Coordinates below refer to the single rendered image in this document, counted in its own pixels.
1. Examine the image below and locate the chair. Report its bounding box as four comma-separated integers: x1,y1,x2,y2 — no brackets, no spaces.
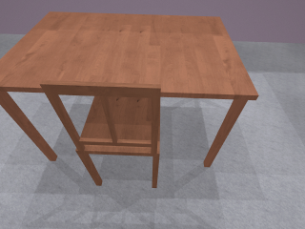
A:
39,80,161,188

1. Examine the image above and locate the table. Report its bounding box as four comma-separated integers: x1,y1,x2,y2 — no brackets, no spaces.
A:
0,11,259,168

